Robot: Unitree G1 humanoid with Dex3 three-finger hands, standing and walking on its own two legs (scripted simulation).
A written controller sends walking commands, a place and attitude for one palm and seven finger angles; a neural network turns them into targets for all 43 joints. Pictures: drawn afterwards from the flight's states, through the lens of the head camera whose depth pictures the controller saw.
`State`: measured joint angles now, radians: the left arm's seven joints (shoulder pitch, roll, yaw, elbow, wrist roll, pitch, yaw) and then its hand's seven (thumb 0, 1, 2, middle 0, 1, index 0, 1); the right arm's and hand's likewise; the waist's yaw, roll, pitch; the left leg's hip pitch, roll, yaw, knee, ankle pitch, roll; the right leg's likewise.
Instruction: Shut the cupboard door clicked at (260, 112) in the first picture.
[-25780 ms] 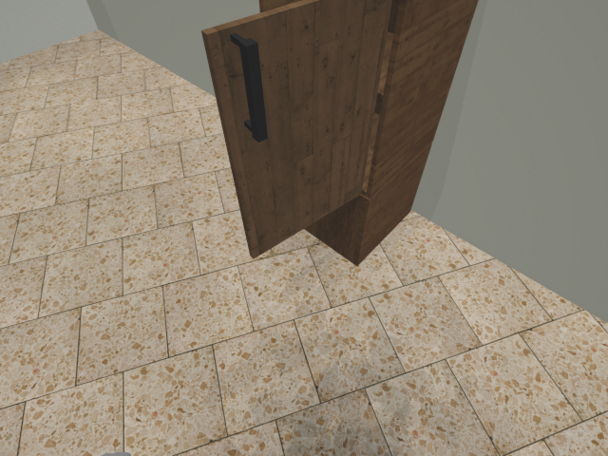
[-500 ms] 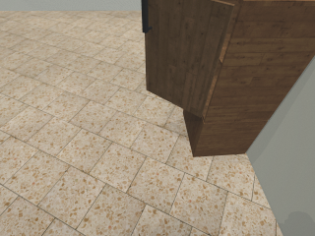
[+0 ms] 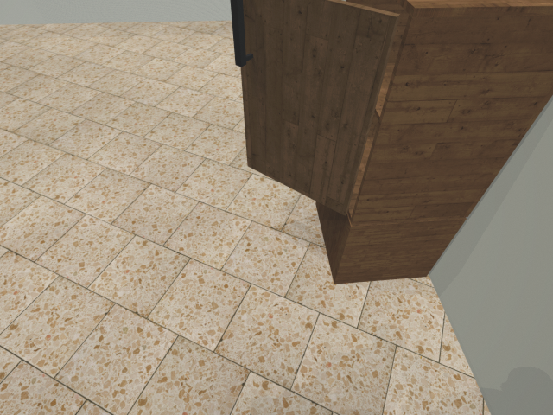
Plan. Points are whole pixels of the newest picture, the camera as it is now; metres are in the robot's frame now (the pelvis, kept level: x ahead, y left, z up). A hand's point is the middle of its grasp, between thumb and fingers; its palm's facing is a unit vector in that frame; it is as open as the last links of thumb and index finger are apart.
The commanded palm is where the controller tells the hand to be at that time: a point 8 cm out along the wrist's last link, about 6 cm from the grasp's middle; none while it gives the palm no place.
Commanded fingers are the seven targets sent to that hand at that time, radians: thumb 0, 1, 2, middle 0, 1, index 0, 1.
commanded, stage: walk to a spot facing it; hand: left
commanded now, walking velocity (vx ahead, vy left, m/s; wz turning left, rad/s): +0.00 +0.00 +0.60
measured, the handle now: (243, 27) +0.94 +0.13 +0.15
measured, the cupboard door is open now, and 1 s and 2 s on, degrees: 49 49 49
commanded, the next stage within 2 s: none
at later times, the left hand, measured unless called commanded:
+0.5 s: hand out of the picture +0.03 +0.26 -0.18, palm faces +0.24 -0.94 -0.25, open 7.4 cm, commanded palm none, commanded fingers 0.00 0.90 0.90 -0.20 -0.30 -0.20 -0.30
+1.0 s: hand out of the picture -0.03 +0.18 -0.16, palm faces +0.52 -0.81 -0.28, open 7.4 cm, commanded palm none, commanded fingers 0.00 0.90 0.90 -0.20 -0.30 -0.20 -0.30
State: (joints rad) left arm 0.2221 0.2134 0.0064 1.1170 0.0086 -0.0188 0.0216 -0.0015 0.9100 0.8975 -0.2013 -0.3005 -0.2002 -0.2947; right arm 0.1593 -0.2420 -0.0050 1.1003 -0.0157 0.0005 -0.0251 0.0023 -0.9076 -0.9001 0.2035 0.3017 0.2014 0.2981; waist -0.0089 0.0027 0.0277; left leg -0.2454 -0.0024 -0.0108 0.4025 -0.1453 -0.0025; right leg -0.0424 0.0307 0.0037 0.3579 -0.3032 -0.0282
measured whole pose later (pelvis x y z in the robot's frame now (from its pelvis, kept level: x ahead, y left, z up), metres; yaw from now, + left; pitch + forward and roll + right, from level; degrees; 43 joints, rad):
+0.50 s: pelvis +0.00 +0.04 -0.01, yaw +15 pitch +1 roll -2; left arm 0.17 0.25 0.07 0.94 0.02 0.05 0.02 0.00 0.91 0.90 -0.20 -0.30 -0.20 -0.29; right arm 0.22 -0.20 -0.03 0.96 -0.04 0.03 -0.01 0.00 -0.91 -0.90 0.21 0.30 0.20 0.30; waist -0.03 0.00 0.13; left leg -0.37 -0.05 -0.01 0.52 -0.17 0.08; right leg -0.45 -0.05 0.00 1.06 -0.44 0.03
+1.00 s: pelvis +0.02 -0.03 +0.00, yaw +34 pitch +2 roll +2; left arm 0.21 0.20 0.04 0.90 0.03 0.02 0.03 0.00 0.91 0.90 -0.20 -0.30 -0.20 -0.30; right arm 0.20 -0.26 -0.09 0.90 -0.02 0.07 0.03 0.00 -0.91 -0.90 0.20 0.30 0.20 0.30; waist -0.05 0.00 0.09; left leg -0.54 -0.02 -0.01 1.08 -0.41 -0.06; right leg -0.20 -0.08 -0.10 0.50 -0.32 0.01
